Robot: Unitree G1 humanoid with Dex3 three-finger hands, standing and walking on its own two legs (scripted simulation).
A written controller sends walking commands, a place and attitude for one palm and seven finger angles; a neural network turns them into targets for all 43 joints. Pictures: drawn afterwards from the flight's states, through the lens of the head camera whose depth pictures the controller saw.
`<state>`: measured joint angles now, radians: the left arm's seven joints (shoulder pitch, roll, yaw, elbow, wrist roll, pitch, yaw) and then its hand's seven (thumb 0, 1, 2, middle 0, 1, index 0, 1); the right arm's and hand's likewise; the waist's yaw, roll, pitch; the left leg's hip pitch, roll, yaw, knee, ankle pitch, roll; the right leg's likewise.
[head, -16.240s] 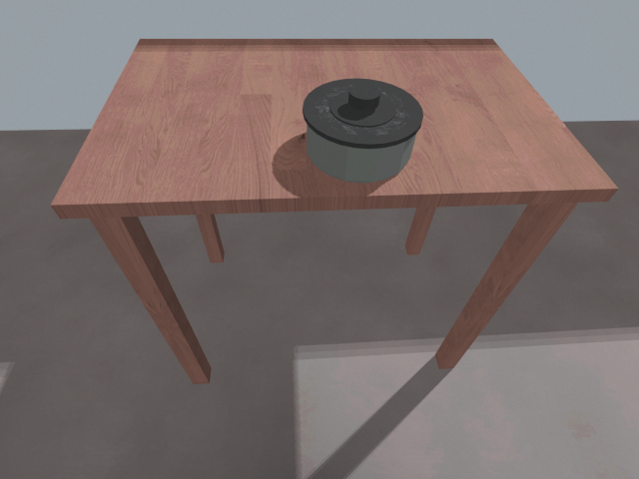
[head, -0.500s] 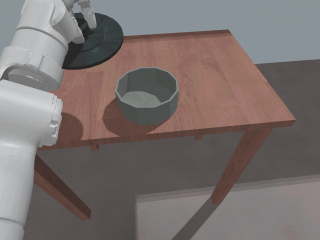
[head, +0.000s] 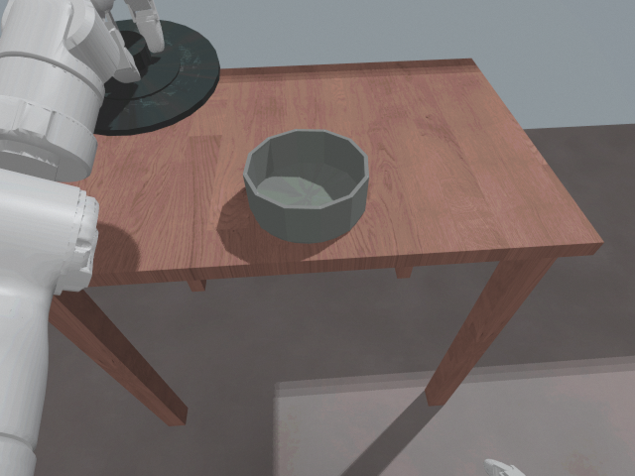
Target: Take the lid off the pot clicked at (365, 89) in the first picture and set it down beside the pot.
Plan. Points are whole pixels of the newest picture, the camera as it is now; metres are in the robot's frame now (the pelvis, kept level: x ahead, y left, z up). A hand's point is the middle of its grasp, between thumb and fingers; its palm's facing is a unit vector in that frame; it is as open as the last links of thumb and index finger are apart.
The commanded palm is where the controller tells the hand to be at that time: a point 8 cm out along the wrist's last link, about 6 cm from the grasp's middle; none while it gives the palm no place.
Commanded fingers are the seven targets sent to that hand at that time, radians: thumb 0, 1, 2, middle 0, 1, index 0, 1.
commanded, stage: move the lid sideways beside the pot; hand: left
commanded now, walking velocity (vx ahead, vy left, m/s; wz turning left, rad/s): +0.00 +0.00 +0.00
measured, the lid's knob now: (125, 52) +0.50 +0.21 +0.29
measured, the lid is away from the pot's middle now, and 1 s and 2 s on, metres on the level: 0.19 0.24 0.25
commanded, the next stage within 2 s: lower the lid onto the table in 0.44 s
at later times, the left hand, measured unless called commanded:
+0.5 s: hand (73, 50) +0.47 +0.24 +0.31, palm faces -0.19 -0.10 -0.98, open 7.6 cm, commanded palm +0.46 +0.24 +0.37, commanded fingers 0.00 0.61 0.98 -0.82 -1.06 -0.87 -1.07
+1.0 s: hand (92, 77) +0.48 +0.24 +0.27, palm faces -0.25 -0.19 -0.95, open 7.6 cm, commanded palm +0.47 +0.24 +0.34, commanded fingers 0.00 0.61 0.98 -0.82 -1.06 -0.87 -1.07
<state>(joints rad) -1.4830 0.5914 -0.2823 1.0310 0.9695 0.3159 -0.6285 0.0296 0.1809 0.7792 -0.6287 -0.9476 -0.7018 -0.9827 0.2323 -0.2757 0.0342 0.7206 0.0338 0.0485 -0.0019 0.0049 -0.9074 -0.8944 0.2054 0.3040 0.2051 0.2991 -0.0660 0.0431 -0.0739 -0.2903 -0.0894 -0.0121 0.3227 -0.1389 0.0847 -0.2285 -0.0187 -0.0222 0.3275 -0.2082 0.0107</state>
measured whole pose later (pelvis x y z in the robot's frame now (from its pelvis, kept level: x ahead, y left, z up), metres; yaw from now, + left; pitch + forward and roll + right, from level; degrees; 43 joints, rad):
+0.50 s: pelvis +0.00 +0.00 +0.00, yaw +0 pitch +6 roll -1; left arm -1.43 0.72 -0.27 0.98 0.96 0.28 -0.65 0.03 0.18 0.78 -0.63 -0.95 -0.70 -0.98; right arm 0.27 -0.31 0.02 0.73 0.05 0.08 -0.01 0.01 -0.91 -0.89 0.20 0.30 0.20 0.30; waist -0.07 0.04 -0.05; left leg -0.30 -0.08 -0.02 0.33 -0.15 0.08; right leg -0.22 -0.01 -0.03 0.31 -0.20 0.01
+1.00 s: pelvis +0.01 +0.00 +0.00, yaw +0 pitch +7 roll -1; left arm -1.41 0.69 -0.23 1.05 0.96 0.33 -0.64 0.03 0.19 0.78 -0.62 -0.95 -0.70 -0.98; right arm 0.27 -0.30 0.02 0.71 0.04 0.09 0.00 0.00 -0.91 -0.89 0.21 0.30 0.20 0.30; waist -0.09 0.03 -0.05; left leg -0.31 -0.08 -0.01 0.36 -0.17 0.08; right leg -0.23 -0.01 -0.02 0.33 -0.22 0.01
